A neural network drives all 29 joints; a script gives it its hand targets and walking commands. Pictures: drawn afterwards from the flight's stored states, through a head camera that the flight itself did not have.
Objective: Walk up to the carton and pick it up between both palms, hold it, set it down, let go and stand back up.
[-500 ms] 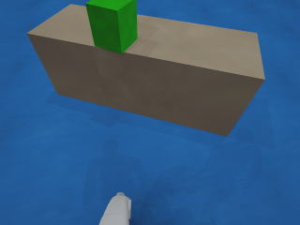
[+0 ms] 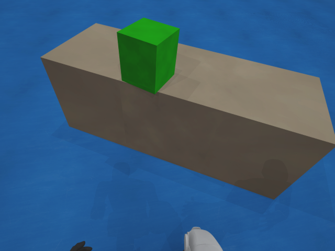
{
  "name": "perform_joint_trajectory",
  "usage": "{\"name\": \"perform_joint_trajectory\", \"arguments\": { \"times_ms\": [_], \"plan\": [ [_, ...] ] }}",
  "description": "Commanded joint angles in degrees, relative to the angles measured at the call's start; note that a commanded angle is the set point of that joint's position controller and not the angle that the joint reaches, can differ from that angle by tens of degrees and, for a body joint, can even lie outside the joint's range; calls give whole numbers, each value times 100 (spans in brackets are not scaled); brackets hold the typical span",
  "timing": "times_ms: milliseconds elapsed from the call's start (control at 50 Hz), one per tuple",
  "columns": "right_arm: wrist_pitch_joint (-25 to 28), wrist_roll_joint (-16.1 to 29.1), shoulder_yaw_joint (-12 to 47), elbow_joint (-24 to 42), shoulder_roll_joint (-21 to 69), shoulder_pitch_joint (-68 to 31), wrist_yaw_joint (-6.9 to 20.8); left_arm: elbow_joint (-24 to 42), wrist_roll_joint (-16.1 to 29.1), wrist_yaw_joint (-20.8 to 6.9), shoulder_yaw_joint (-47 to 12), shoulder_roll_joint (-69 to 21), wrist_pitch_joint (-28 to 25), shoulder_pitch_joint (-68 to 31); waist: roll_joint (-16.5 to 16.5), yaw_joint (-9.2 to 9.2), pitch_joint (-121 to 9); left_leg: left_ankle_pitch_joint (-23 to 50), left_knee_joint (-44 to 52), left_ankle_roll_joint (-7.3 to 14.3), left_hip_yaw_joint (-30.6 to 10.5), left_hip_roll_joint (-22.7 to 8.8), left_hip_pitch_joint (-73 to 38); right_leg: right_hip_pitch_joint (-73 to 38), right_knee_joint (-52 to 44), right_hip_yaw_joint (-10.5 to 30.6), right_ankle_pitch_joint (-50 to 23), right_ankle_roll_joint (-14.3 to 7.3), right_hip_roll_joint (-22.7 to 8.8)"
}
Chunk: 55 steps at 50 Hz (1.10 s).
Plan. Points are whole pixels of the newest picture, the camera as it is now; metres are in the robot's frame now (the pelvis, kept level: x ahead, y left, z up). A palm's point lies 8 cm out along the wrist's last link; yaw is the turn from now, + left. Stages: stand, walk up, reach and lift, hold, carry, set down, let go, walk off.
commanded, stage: walk up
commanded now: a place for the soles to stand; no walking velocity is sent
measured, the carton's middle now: (149, 55) +0.97 +0.03 -0.04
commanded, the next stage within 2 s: none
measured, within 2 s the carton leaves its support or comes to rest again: neither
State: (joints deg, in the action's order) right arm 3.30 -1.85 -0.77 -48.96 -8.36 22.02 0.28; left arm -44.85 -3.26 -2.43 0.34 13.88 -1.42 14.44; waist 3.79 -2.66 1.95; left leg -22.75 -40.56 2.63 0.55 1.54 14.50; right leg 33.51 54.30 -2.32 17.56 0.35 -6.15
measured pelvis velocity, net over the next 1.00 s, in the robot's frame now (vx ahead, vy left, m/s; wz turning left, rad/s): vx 0.40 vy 0.03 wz -0.06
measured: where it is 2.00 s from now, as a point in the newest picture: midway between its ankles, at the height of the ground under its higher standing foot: (147, 206)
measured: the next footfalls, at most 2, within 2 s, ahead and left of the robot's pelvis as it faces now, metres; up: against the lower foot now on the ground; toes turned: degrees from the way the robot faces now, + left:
right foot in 0.10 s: +0.22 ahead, -0.16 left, +0.00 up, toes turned -5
left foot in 0.50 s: +0.35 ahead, +0.16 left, +0.00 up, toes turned +9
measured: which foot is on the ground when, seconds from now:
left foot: down 0.00-0.12, up 0.14-0.48, down 0.50-0.98, up 1.00-1.00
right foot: up 0.00-0.08, down 0.10-0.52, up 0.54-0.94, down 0.96-1.00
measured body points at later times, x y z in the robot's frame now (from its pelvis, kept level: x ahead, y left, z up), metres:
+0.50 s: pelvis +0.21 +0.02 -0.01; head +0.21 +0.04 +0.44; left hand +0.14 +0.26 -0.16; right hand +0.36 -0.21 -0.11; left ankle +0.31 +0.16 -0.72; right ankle +0.18 -0.15 -0.72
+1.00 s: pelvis +0.40 +0.03 -0.02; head +0.41 +0.02 +0.43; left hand +0.52 +0.26 -0.13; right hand +0.36 -0.23 -0.16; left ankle +0.31 +0.16 -0.70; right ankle +0.49 -0.09 -0.72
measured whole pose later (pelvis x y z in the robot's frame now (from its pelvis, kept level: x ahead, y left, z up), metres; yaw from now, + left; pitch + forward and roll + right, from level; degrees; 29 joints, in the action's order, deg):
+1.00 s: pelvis +0.40 +0.03 -0.02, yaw -3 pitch -4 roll +0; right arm 1.4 -2.4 -0.8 -52.0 -13.8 24.4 -0.1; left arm -44.0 -2.7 -1.7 1.6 12.2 -2.6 14.1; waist -0.8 -1.5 5.2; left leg -31.4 -52.7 -0.2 7.2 -6.7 11.2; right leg 26.1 44.1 -4.6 13.8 -1.8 -2.0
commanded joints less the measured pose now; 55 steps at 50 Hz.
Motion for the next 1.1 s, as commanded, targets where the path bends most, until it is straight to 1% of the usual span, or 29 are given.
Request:
{"name": "perform_joint_trajectory", "arguments": {
  "times_ms": [0, 40, 60, 80, 100, 120, 140, 180, 220, 300, 360, 400, 460, 480, 500, 520, 540, 580, 660, 720, 840, 880, 900, 920, 940, 960, 980, 1020, 1080],
  "plan": [
    [156, 0, -370, 390, -1405, -185, -3, 409, 39, -19, 210, 386, -173, 218, -1232, 190, 695, -845, 2284, 980, -1754, -1473, 1215, -841, -835, -41, -396, -57, 92],
    [107, -11, -355, 388, -1433, -292, 9, 294, 17, 19, 268, 415, -211, 687, -876, 473, 493, -736, 1577, 747, -1368, -1286, 1666, -2159, -1491, -379, -558, -105, 391],
    [99, -28, -295, 373, -1311, -208, 19, 189, 14, 67, 336, 534, -246, 1099, -512, 675, 267, -106, 711, 575, -1118, -1019, 1886, -2903, -1672, -307, -272, -149, 534],
    [129, -11, -178, 386, -946, 26, 39, 128, 6, 126, 431, 850, -297, 1479, 456, 806, -136, 520, -934, 264, -489, -495, 2051, -3438, -2181, 810, 455, -292, -233],
    [139, -55, -130, 551, -692, 161, 64, 184, 48, 189, 504, 1208, -303, 2002, 1149, 824, -452, -860, -2818, -120, -44, 111, 2564, -3601, -3390, 3305, 1864, -823, -1702],
    [53, -38, -272, 753, -1054, 25, 81, 186, 208, 273, 565, 1410, -200, 1942, 820, 897, -334, -1084, -3326, -266, -308, 103, 3073, -3577, -4436, 4699, 3420, -1271, -2046],
    [2, -58, -311, 770, -1207, -24, 103, 206, 291, 346, 533, 1243, -169, 1516, 577, 766, 125, -837, -3787, -338, -375, -168, 3320, -3169, -4635, 4807, 3852, -1380, -2121],
    [-2, -54, -288, 830, -1148, -161, 130, 158, 261, 419, 461, 1021, -229, 1067, 634, 587, 388, -640, -3661, -422, -423, -545, 3383, -2859, -4334, 3521, 3064, -1469, -1971],
    [-43, -98, -294, 792, -1121, -239, 170, 69, 178, 429, 375, 793, -328, 1003, 699, 511, 370, -552, -3024, -499, -548, -762, 2871, -2307, -4245, 2578, 2163, -1362, -1682],
    [-133, -92, -191, 743, -832, -370, 216, -73, 67, 419, 366, 830, -422, 901, 579, 351, 392, -130, -1987, -486, -464, -968, 2407, -1875, -4083, 1633, 1291, -1350, -1571],
    [-99, -49, -137, 818, -686, -678, 248, -100, 56, 353, 360, 888, -378, 898, 428, 402, 364, 385, -1066, -367, -224, -878, 1710, -1538, -3969, 1048, 1257, -1262, -1328],
    [-42, -6, -165, 828, -679, -682, 237, -66, 80, 280, 376, 1000, -313, 694, 367, 284, 399, 868, -560, -274, 33, -727, 847, -982, -3890, 669, 1488, -1140, -1241],
    [71, -63, -309, 666, -902, -71, 139, -163, 62, 159, 271, 803, -155, 957, -397, -24, 197, 965, 322, -191, 538, -221, -967, -270, -2539, 24, 1745, -822, -699],
    [111, -107, -419, 625, -1159, 345, 81, -197, 48, 138, 140, 484, -126, 1211, -1226, -238, -20, 277, 628, -138, -233, -603, -1574, 31, -1138, -315, 1431, -576, -403],
    [114, -57, -549, 744, -1728, 779, -21, -21, 84, 93, 56, 248, -76, 1451, -2312, -369, -244, -1689, 2105, 333, -3221, -2233, -1534, 601, 741, -584, 1693, -159, 368],
    [-20, 119, -604, 643, -1990, 910, -151, 103, 26, 126, 223, 789, 41, 1238, -1868, -497, -64, -2840, 2865, 933, -4798, -2786, -1238, 917, 1677, 45, 1944, -166, 392],
    [-48, 207, -562, 684, -1900, 809, -216, 247, 28, 116, 217, 758, 76, 822, -1271, -445, 428, -2702, 3075, 883, -4632, -2887, -919, 1211, 2090, 429, 1486, -159, 221],
    [14, 131, -455, 708, -1645, 144, -265, 160, 59, 112, 228, 527, 14, 917, -1526, -117, 590, -1664, 2836, 651, -3132, -2478, -795, 1337, 2067, 593, 990, -119, 56],
    [236, 38, -276, 552, -1137, -107, -209, -45, -1, 113, 304, 445, -20, 1256, -1665, 133, 119, 523, 2583, 864, -1710, -2240, -498, 440, 1502, 543, 543, 89, 26],
    [306, -27, -236, 356, -1062, 23, -219, 81, -2, 87, 302, 337, 16, 804, -1417, 126, 479, 1425, 2499, 1012, -1218, -2316, -525, 710, 847, 538, 295, 178, 9],
    [206, -44, -260, 267, -1428, -268, -109, 254, -6, -82, 221, 96, -99, 483, -1405, 321, 610, 1168, 2184, 782, 90, -1912, 457, -1158, -1071, -280, -743, -76, 268],
    [102, -15, -235, 206, -1427, -215, -81, 179, -23, -26, 243, 165, -136, 819, -1077, 504, 387, 1264, 1596, 623, 299, -1765, 719, -2152, -1535, -540, -1037, -159, 545],
    [53, -30, -188, 203, -1313, -97, -69, 102, -29, 35, 320, 347, -156, 1113, -633, 648, 185, 1641, 858, 465, 464, -1592, 884, -2758, -1656, -474, -925, -234, 665],
    [22, -43, -81, 176, -1082, 203, -52, 49, -7, 99, 432, 667, -186, 1497, -26, 810, -203, 1727, -459, 217, 727, -1246, 1088, -3424, -1832, 142, -982, -359, 262],
    [-30, -65, 33, 359, -716, 289, -27, 88, 92, 185, 547, 1190, -169, 2002, 1063, 941, -674, 28, -2563, -59, 915, -565, 1615, -3693, -2447, 2169, -484, -920, -1047],
    [-147, -75, -31, 474, -819, 269, -18, 99, 226, 300, 590, 1447, -107, 2151, 781, 938, -603, -1210, -3310, -247, 292, -189, 2057, -3617, -3416, 3824, 34, -1452, -1714],
    [-207, -56, -71, 571, -1006, 191, -25, 222, 351, 379, 595, 1437, -55, 1751, 569, 906, -545, -1113, -3784, -291, 18, -403, 2357, -3481, -3771, 4193, 1022, -1693, -1894],
    [-201, -30, -91, 683, -1047, -81, -13, 305, 300, 442, 493, 1089, -34, 969, 658, 702, -56, -1023, -3733, -281, -136, -667, 2574, -2838, -3910, 3186, 1771, -1634, -1701],
    [-253, -12, -141, 627, -1039, 58, -29, 334, 223, 445, 311, 727, -134, 253, 830, 272, 206, -1068, -2730, -430, -347, -778, 1660, -1497, -3877, 2142, 762, -1497, -1422]
  ]
}}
